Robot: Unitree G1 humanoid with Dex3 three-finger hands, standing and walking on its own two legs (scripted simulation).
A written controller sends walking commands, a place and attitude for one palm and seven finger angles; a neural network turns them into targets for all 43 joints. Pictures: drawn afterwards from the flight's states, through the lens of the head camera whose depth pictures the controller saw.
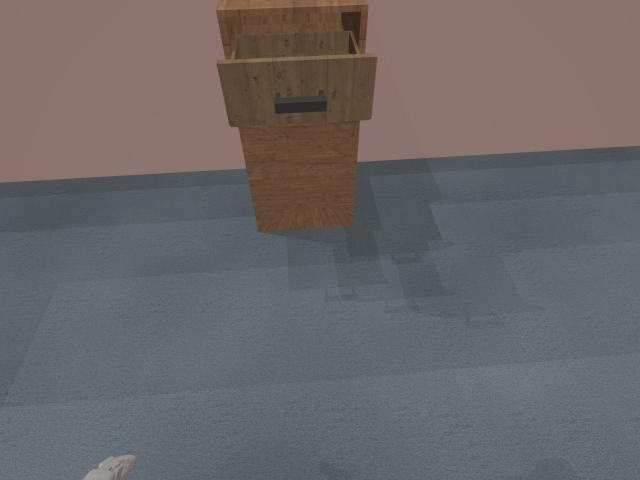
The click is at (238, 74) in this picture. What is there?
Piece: drawer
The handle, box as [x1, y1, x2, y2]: [274, 90, 326, 113]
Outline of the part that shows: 325,95 323,95 322,90 319,91 318,96 280,98 279,92 276,93 276,97 274,98 275,113 326,110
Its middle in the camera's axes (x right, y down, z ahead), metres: -0.05 -0.33 +0.92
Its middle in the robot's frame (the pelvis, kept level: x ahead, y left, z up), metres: +0.91 +0.10 +0.01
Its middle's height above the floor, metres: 0.78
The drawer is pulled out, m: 0.29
